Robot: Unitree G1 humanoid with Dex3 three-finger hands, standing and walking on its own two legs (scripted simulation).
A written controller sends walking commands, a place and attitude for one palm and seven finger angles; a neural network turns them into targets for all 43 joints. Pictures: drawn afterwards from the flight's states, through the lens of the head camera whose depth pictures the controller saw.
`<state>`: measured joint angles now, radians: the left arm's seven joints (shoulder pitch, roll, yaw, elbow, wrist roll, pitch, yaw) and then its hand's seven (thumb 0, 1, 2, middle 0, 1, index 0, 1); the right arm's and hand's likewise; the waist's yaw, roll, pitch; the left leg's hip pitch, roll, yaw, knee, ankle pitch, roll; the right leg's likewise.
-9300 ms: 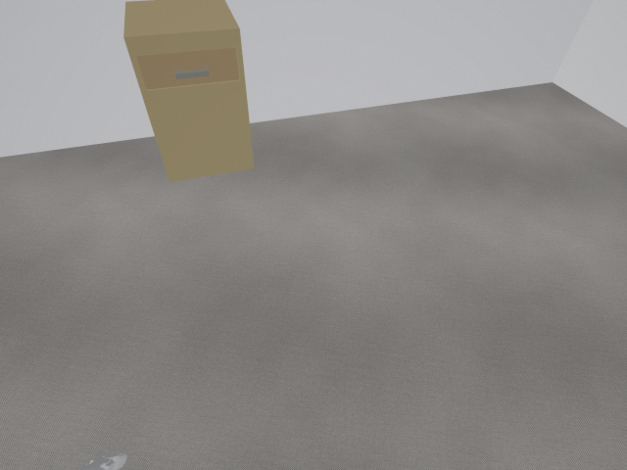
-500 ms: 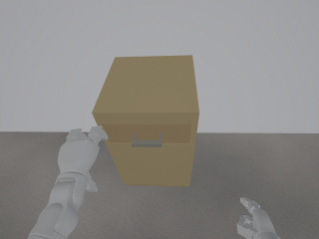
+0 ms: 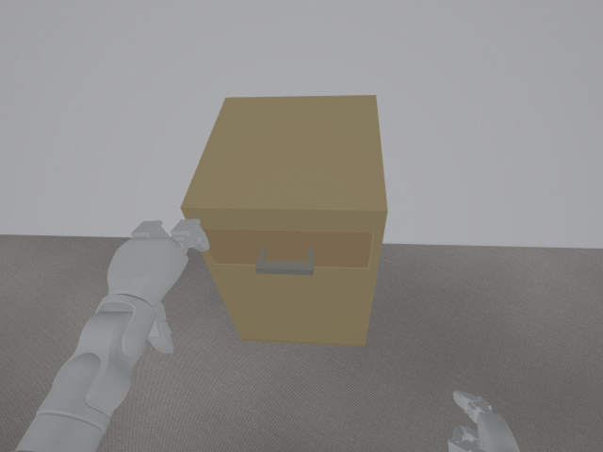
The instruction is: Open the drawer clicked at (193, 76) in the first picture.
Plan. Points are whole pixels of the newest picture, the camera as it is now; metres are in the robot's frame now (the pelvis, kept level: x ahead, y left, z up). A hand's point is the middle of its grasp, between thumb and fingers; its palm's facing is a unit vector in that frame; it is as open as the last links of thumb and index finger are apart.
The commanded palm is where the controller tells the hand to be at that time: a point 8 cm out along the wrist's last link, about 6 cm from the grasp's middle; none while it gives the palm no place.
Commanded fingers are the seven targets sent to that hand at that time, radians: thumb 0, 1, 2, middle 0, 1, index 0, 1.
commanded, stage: raise the hand with hooked fingers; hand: left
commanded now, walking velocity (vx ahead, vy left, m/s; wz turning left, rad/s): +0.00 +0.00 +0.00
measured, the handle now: (285, 260) +0.54 +0.13 -0.22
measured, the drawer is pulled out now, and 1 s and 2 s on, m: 0.00 0.00 0.00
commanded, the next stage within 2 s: move the hooked fingers above the handle in 0.14 s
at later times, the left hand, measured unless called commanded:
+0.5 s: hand (197, 287) +0.32 +0.20 +0.02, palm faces -0.06 -0.10 -0.99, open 13.9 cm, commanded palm +0.32 +0.22 +0.08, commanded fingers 0.00 -0.50 0.30 -0.30 -1.20 -0.30 -1.20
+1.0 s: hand (245, 269) +0.40 +0.16 -0.05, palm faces -0.03 -0.07 -1.00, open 13.9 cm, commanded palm +0.39 +0.19 +0.01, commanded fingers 0.00 -0.50 0.30 -0.30 -1.20 -0.30 -1.20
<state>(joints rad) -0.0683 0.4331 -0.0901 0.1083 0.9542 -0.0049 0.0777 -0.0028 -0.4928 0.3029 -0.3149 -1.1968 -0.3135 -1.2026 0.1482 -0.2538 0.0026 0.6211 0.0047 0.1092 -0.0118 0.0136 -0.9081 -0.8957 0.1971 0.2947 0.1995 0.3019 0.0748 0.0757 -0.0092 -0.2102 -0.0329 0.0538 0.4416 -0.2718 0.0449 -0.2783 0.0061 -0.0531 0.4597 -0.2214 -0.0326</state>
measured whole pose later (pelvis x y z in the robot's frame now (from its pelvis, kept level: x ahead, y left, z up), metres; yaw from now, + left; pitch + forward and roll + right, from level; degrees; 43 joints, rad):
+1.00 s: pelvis -0.01 -0.01 -0.03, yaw +0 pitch +16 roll +0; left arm -0.51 0.31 -0.10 0.84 1.12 -0.07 0.45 0.00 -0.49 0.30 -0.32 -1.20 -0.32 -1.20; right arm 0.28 -0.25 -0.07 0.70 -0.02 0.09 -0.01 0.01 -0.91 -0.90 0.20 0.29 0.20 0.30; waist -0.06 0.03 -0.12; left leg -0.63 -0.01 0.06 0.73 -0.38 0.04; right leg -0.69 0.01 -0.05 0.73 -0.31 -0.05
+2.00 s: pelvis -0.04 +0.00 -0.12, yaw -2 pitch +32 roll -1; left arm -0.97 0.33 -0.02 1.20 1.13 0.19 0.59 0.00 -0.49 0.30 -0.37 -1.25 -0.31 -1.20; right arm 0.28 -0.22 -0.02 0.70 -0.06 0.05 0.05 0.01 -0.91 -0.90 0.20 0.29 0.20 0.30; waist -0.21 0.08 -0.18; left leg -1.26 0.02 0.06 1.24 -0.54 0.06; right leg -1.31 0.02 -0.07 1.18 -0.44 -0.04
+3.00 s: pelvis -0.03 +0.00 -0.13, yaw -1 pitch +33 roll -3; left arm -0.98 0.36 -0.04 1.21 1.14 0.09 0.59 0.00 -0.49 0.30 -0.32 -1.21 -0.31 -1.20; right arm 0.30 -0.25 -0.02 0.70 -0.07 0.02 0.05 0.01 -0.91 -0.90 0.20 0.29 0.20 0.30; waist -0.22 0.07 -0.19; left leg -1.31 0.02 0.04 1.29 -0.56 0.06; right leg -1.34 0.02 -0.09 1.21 -0.45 -0.04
